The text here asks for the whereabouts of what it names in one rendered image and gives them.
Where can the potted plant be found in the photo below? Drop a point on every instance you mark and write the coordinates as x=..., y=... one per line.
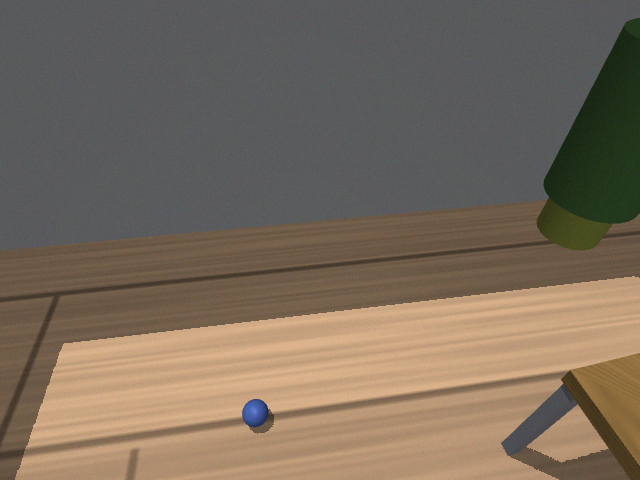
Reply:
x=594, y=181

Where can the ball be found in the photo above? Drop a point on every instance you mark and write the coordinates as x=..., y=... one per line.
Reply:
x=255, y=413

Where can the chair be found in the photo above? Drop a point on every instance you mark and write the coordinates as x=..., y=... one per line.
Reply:
x=609, y=395

